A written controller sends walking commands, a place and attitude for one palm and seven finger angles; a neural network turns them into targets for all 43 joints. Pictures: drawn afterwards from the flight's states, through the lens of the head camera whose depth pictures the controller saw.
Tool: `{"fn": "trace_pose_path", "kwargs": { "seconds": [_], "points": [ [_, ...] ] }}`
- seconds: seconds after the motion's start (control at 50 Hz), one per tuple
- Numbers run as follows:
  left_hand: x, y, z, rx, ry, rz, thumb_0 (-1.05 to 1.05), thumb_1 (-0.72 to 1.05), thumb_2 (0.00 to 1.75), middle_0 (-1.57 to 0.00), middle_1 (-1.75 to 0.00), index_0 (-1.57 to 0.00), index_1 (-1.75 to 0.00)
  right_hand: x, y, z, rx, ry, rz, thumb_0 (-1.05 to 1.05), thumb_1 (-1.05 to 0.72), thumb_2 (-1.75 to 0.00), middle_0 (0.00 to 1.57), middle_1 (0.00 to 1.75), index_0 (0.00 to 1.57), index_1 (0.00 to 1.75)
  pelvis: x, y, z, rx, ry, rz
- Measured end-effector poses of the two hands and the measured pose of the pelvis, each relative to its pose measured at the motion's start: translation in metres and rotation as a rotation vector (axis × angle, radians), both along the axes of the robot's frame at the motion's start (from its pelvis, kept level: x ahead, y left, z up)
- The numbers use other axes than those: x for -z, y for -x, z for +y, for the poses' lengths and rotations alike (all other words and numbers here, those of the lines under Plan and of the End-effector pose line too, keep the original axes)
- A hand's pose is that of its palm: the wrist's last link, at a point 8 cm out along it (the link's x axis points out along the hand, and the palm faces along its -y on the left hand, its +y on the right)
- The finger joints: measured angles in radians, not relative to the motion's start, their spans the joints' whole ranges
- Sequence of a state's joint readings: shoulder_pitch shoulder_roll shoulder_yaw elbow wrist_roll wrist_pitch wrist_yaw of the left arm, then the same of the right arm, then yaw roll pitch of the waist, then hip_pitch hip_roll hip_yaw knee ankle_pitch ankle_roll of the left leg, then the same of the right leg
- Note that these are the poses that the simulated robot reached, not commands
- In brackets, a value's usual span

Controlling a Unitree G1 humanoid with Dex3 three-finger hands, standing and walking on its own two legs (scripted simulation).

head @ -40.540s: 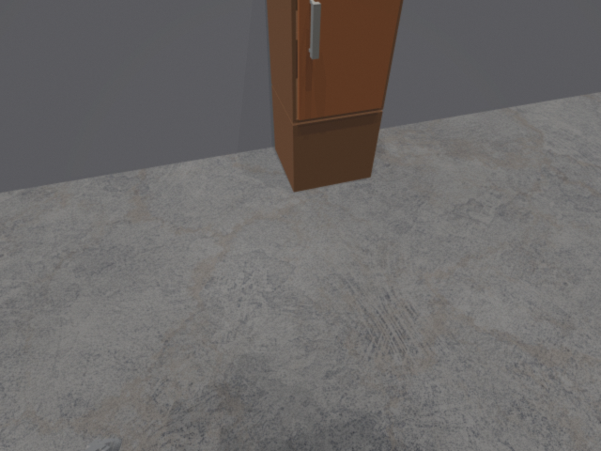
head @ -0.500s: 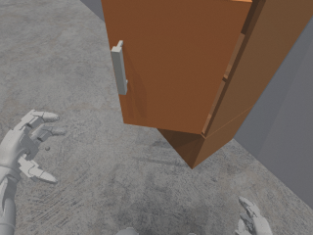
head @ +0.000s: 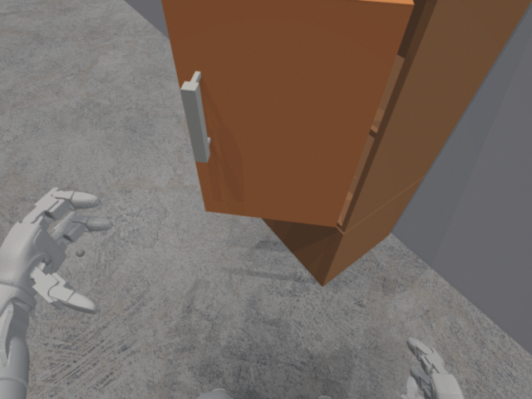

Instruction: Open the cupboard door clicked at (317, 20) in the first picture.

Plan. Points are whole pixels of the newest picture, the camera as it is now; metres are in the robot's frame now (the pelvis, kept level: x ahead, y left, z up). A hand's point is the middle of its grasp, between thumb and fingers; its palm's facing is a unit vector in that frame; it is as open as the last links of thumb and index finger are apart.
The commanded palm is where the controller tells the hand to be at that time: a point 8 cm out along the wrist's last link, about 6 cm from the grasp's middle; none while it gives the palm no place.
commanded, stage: move the hooked fingers beside the handle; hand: left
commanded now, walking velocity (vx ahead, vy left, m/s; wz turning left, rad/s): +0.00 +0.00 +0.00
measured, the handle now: (199, 118) +0.61 +0.17 +0.06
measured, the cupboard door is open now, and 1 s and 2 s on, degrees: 46 46 46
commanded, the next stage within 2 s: none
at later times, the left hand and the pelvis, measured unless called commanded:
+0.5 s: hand (111, 209) +0.36 +0.26 +0.08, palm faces -0.09 -1.00 -0.02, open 14.0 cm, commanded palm +0.34 +0.31 +0.08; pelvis +0.00 +0.00 -0.01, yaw +0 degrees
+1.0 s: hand (138, 170) +0.44 +0.24 +0.08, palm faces -0.08 -1.00 -0.02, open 14.0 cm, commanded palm +0.43 +0.30 +0.07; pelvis +0.00 +0.00 -0.01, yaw -1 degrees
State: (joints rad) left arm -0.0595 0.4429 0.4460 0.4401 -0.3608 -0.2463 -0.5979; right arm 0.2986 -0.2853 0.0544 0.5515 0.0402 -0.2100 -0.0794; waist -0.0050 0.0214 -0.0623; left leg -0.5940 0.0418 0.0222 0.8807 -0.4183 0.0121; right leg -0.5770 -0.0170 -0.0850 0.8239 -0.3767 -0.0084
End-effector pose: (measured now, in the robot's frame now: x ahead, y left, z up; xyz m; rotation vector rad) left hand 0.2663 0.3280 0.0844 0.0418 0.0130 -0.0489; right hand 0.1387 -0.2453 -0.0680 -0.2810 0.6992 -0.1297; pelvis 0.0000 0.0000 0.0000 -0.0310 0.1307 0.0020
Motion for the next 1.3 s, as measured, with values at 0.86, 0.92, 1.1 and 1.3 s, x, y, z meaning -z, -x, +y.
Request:
{"fn": "trace_pose_path", "kwargs": {
  "seconds": [0.86, 0.92, 1.1, 1.3],
  "points": [
    [0.005, -0.14, -0.027, 0.034, 0.021, 0.016, -0.01, -0.5, 0.3, -0.3, -1.2, -0.3, -1.2, 0.032, 0.084, -0.023, 0.159, 0.031, 0.354, 0.01, -0.9, -0.9, 0.2, 0.3, 0.2, 0.3, 0.009, -0.004, 0.0, 0.026, -0.004, 0.114],
    [0.006, -0.149, -0.028, 0.032, 0.024, 0.022, -0.01, -0.5, 0.3, -0.3, -1.2, -0.3, -1.2, 0.033, 0.087, -0.023, 0.164, 0.033, 0.373, 0.01, -0.9, -0.9, 0.2, 0.3, 0.2, 0.3, 0.01, -0.004, 0.0, 0.026, -0.003, 0.123],
    [0.005, -0.177, -0.027, 0.03, 0.025, 0.019, -0.01, -0.5, 0.3, -0.3, -1.2, -0.3, -1.2, 0.038, 0.099, -0.024, 0.183, 0.043, 0.439, 0.01, -0.9, -0.9, 0.2, 0.3, 0.2, 0.3, 0.016, -0.002, 0.0, 0.029, 0.002, 0.157],
    [0.008, -0.207, -0.024, 0.035, 0.027, 0.036, -0.01, -0.5, 0.3, -0.3, -1.2, -0.3, -1.2, 0.041, 0.126, -0.022, 0.221, 0.063, 0.543, 0.01, -0.9, -0.9, 0.2, 0.3, 0.2, 0.3, 0.022, -0.001, 0.004, 0.028, 0.016, 0.199]
  ]
}}
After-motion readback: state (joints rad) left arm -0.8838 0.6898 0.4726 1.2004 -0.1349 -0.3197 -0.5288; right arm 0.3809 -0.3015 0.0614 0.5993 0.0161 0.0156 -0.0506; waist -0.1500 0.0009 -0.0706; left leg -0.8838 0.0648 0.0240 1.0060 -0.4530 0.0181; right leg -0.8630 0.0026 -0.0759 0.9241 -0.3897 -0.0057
